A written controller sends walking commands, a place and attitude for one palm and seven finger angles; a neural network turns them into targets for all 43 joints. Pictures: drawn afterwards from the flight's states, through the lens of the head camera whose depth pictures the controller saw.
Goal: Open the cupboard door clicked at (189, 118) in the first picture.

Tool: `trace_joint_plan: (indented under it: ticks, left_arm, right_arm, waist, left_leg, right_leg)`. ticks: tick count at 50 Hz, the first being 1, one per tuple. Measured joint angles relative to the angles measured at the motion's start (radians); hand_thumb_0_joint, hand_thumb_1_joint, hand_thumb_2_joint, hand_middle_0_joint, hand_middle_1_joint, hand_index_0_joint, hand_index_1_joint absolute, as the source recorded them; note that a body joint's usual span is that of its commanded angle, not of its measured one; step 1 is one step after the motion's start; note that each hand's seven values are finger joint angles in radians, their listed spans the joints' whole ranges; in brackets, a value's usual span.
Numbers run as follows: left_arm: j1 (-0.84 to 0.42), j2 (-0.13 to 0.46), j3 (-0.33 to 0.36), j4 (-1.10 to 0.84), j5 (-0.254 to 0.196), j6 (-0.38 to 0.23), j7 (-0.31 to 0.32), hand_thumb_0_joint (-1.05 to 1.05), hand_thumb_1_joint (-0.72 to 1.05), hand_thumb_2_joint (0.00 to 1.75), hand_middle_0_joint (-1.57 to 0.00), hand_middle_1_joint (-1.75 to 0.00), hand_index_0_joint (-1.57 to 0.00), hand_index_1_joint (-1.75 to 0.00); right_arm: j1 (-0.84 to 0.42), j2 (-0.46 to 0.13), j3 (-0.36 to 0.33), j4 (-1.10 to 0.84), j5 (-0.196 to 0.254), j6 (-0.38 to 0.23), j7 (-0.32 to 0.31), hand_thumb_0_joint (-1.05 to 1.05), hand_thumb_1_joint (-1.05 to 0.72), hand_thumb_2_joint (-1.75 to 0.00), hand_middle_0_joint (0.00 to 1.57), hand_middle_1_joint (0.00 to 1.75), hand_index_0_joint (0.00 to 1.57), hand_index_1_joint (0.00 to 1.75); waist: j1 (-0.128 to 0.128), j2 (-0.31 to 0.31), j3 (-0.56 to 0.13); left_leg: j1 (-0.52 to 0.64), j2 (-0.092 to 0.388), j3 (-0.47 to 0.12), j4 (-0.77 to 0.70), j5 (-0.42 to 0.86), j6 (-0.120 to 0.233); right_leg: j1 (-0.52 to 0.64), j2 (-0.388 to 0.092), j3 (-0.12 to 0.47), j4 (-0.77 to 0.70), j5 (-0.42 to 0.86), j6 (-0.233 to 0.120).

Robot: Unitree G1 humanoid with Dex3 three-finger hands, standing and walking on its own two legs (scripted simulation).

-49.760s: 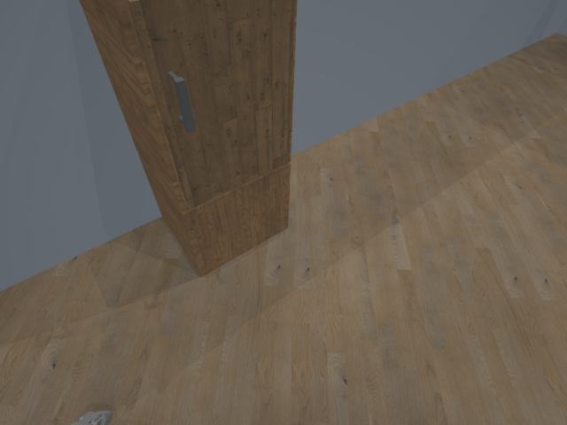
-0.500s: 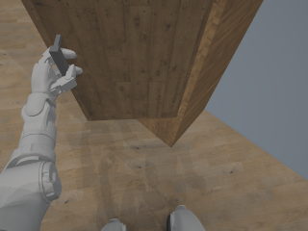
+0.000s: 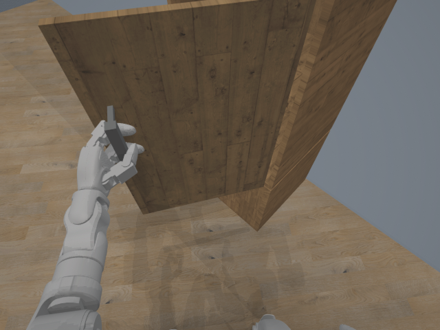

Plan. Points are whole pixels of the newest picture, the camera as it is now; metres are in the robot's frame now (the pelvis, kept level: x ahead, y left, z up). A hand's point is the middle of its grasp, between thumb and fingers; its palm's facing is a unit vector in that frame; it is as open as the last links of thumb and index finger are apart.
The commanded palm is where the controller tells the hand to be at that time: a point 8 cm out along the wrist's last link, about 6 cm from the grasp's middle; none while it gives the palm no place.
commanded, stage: pull the door open along its arc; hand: left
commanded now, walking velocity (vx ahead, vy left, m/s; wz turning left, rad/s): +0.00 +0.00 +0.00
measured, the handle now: (121, 141) +0.45 +0.19 +0.07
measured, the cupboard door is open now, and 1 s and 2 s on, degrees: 59 84 87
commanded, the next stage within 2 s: open thumb and fingers to let go in 0.52 s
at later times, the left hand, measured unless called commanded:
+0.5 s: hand (184, 230) +0.27 +0.06 +0.08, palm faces +0.33 -0.94 -0.03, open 5.8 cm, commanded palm +0.19 +0.09 +0.07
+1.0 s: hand (183, 228) +0.27 +0.06 +0.08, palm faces +0.40 -0.91 -0.02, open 9.8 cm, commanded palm +0.22 +0.09 +0.07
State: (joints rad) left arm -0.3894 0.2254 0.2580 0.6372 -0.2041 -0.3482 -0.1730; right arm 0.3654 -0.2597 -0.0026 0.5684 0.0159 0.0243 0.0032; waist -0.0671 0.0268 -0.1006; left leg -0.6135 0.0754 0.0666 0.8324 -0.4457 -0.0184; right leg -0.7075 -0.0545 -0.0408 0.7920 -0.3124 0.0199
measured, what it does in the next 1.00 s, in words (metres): stands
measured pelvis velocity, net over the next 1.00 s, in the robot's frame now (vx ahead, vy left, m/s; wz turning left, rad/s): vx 0.00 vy -0.04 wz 0.07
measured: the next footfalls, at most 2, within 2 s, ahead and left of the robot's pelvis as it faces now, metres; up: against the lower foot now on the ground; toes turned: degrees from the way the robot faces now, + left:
none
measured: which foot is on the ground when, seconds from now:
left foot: down 0.00-1.00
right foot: down 0.00-1.00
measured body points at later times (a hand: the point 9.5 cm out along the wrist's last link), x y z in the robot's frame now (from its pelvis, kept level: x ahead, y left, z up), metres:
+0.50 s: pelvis +0.01 -0.02 +0.00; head +0.03 -0.04 +0.45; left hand +0.24 +0.11 +0.08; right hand +0.22 -0.21 -0.08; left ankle -0.03 +0.13 -0.70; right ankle +0.04 -0.14 -0.70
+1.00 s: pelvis +0.00 -0.04 +0.00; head +0.03 -0.06 +0.45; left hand +0.24 +0.11 +0.08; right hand +0.19 -0.25 -0.10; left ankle -0.03 +0.13 -0.70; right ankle +0.04 -0.14 -0.70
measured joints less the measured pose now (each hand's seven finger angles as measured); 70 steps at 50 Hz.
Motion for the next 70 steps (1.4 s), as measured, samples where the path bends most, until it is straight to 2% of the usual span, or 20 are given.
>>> trace_joint_plan:
  ticks: [3, 6, 9, 13, 17, 21, 27, 29, 32, 39, 45, 51, 58, 63, 70]
  left_arm:
    - [0.082, -0.095, -0.055, -0.121, 0.031, 0.011, 0.162, 0.02, 0.73, 0.77, -0.37, -1.35, -0.37, -1.34]
    - [0.165, -0.18, -0.127, -0.233, 0.089, 0.023, 0.33, 0.02, 0.73, 0.79, -0.36, -1.35, -0.37, -1.32]
    - [0.24, -0.248, -0.205, -0.32, 0.154, 0.04, 0.471, 0.02, 0.73, 0.8, -0.35, -1.35, -0.37, -1.33]
    - [0.335, -0.312, -0.312, -0.413, 0.229, 0.078, 0.612, 0.02, 0.73, 0.81, -0.34, -1.35, -0.37, -1.33]
    - [0.433, -0.343, -0.413, -0.504, 0.283, 0.126, 0.697, 0.02, 0.74, 0.8, -0.34, -1.35, -0.37, -1.34]
    - [0.541, -0.309, -0.507, -0.608, 0.297, 0.163, 0.712, 0.02, 0.72, 0.78, -0.35, -1.35, -0.36, -1.34]
    - [0.68, -0.253, -0.588, -0.745, 0.286, 0.207, 0.667, 0.02, 0.7, 0.75, -0.36, -1.34, -0.37, -1.35]
    - [0.706, -0.245, -0.594, -0.769, 0.278, 0.217, 0.656, 0.02, 0.69, 0.75, -0.36, -1.33, -0.38, -1.35]
    - [0.695, -0.251, -0.583, -0.761, 0.274, 0.222, 0.672, 0.02, 0.69, 0.76, -0.37, -1.32, -0.39, -1.35]
    - [0.608, -0.302, -0.498, -0.692, 0.276, 0.209, 0.708, 0.03, 0.63, 0.77, -0.38, -1.31, -0.39, -1.34]
    - [0.603, -0.303, -0.495, -0.692, 0.291, 0.18, 0.695, 0.02, 0.41, 0.68, -0.36, -1.29, -0.35, -1.3]
    - [0.594, -0.303, -0.5, -0.677, 0.283, 0.174, 0.687, 0.01, 0.07, 0.54, -0.33, -1.26, -0.33, -1.26]
    - [0.562, -0.307, -0.499, -0.642, 0.287, 0.173, 0.704, 0.0, -0.31, 0.38, -0.31, -1.19, -0.3, -1.19]
    - [0.518, -0.312, -0.5, -0.608, 0.293, 0.178, 0.715, 0.0, -0.43, 0.33, -0.28, -1.05, -0.27, -1.05]
    - [0.482, -0.308, -0.532, -0.585, 0.302, 0.193, 0.729, -0.01, -0.49, 0.3, -0.24, -0.77, -0.23, -0.76]
  right_arm:
    - [-0.032, 0.012, -0.005, 0.002, -0.014, -0.023, 0.012, 0.01, -0.9, -0.9, 0.2, 0.3, 0.2, 0.3]
    - [-0.068, 0.026, -0.006, -0.002, -0.035, -0.043, 0.028, 0.01, -0.91, -0.9, 0.2, 0.3, 0.2, 0.3]
    - [-0.106, 0.042, -0.005, -0.006, -0.055, -0.054, 0.036, 0.01, -0.91, -0.9, 0.2, 0.3, 0.2, 0.3]
    - [-0.149, 0.06, -0.001, -0.012, -0.075, -0.058, 0.036, 0.01, -0.9, -0.9, 0.2, 0.3, 0.2, 0.3]
    - [-0.181, 0.077, 0.004, -0.02, -0.088, -0.053, 0.031, 0.01, -0.9, -0.9, 0.2, 0.3, 0.2, 0.3]
    - [-0.2, 0.091, 0.01, -0.035, -0.089, -0.046, 0.031, 0.01, -0.9, -0.9, 0.2, 0.3, 0.2, 0.3]
    - [-0.212, 0.096, 0.022, -0.052, -0.08, -0.036, 0.037, 0.01, -0.9, -0.9, 0.21, 0.3, 0.2, 0.3]
    - [-0.213, 0.095, 0.024, -0.055, -0.078, -0.031, 0.036, 0.01, -0.9, -0.9, 0.21, 0.3, 0.2, 0.3]
    - [-0.212, 0.087, 0.022, -0.049, -0.082, -0.029, 0.026, 0.01, -0.9, -0.9, 0.21, 0.3, 0.2, 0.3]
    - [-0.193, 0.07, 0.008, -0.015, -0.092, -0.036, 0.004, 0.01, -0.9, -0.9, 0.2, 0.3, 0.2, 0.3]
    - [-0.16, 0.056, -0.001, -0.013, -0.092, -0.052, 0.0, 0.01, -0.9, -0.9, 0.2, 0.3, 0.2, 0.3]
    - [-0.147, 0.054, -0.005, -0.007, -0.089, -0.06, -0.006, 0.01, -0.9, -0.9, 0.2, 0.3, 0.2, 0.3]
    - [-0.156, 0.062, 0.003, -0.004, -0.09, -0.067, -0.008, 0.01, -0.9, -0.9, 0.2, 0.3, 0.2, 0.3]
    - [-0.171, 0.068, 0.01, -0.005, -0.091, -0.067, -0.006, 0.01, -0.9, -0.9, 0.2, 0.3, 0.2, 0.3]
    - [-0.186, 0.078, 0.017, -0.011, -0.089, -0.056, 0.004, 0.01, -0.9, -0.9, 0.2, 0.3, 0.2, 0.3]
  waist:
    - [0.021, -0.001, 0.002]
    - [0.038, -0.003, 0.004]
    - [0.056, -0.004, 0.007]
    - [0.076, -0.002, 0.01]
    - [0.089, 0.001, 0.012]
    - [0.085, 0.006, 0.016]
    - [0.07, 0.017, 0.024]
    - [0.066, 0.022, 0.023]
    - [0.066, 0.028, 0.024]
    - [0.085, 0.023, 0.027]
    - [0.081, 0.023, 0.03]
    - [0.079, 0.023, 0.03]
    - [0.077, 0.016, 0.033]
    - [0.08, 0.011, 0.033]
    - [0.084, 0.007, 0.033]
  left_leg:
    - [0.024, -0.006, -0.004, -0.013, 0.005, -0.001]
    - [0.044, -0.011, -0.011, -0.023, 0.009, -0.003]
    - [0.063, -0.015, -0.019, -0.029, 0.011, -0.005]
    - [0.088, -0.019, -0.033, -0.033, 0.01, -0.01]
    - [0.11, -0.019, -0.046, -0.032, 0.006, -0.017]
    - [0.131, -0.013, -0.057, -0.029, -0.001, -0.025]
    - [0.161, 0.0, -0.068, -0.024, -0.012, -0.038]
    - [0.168, 0.004, -0.069, -0.024, -0.015, -0.041]
    - [0.168, 0.005, -0.076, -0.018, -0.017, -0.044]
    - [0.153, 0.001, -0.085, -0.018, -0.006, -0.045]
    - [0.137, -0.003, -0.089, -0.016, 0.001, -0.045]
    - [0.133, -0.006, -0.08, -0.017, 0.007, -0.042]
    - [0.134, -0.011, -0.075, -0.015, 0.011, -0.037]
    - [0.125, -0.016, -0.072, -0.005, 0.011, -0.032]
    - [0.116, -0.023, -0.065, 0.008, 0.006, -0.022]
  right_leg:
    - [0.025, -0.005, -0.004, -0.008, 0.0, 0.001]
    - [0.046, -0.011, -0.011, -0.011, -0.004, 0.0]
    - [0.067, -0.016, -0.019, -0.01, -0.01, -0.002]
    - [0.095, -0.021, -0.032, -0.005, -0.022, -0.007]
    - [0.119, -0.022, -0.045, 0.003, -0.035, -0.013]
    - [0.143, -0.018, -0.057, 0.01, -0.048, -0.021]
    - [0.172, -0.006, -0.068, 0.019, -0.065, -0.033]
    - [0.178, -0.003, -0.07, 0.022, -0.07, -0.037]
    - [0.179, -0.002, -0.075, 0.032, -0.077, -0.042]
    - [0.163, -0.006, -0.082, 0.045, -0.078, -0.05]
    - [0.147, -0.009, -0.084, 0.049, -0.073, -0.052]
    - [0.14, -0.012, -0.074, 0.047, -0.063, -0.048]
    - [0.144, -0.015, -0.068, 0.038, -0.05, -0.04]
    - [0.139, -0.019, -0.063, 0.038, -0.043, -0.032]
    - [0.132, -0.026, -0.055, 0.04, -0.039, -0.022]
